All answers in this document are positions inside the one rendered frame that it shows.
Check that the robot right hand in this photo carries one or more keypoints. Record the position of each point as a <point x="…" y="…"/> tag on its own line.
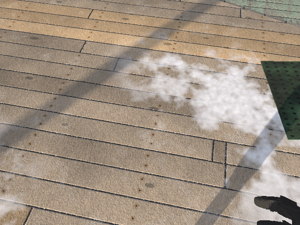
<point x="282" y="206"/>

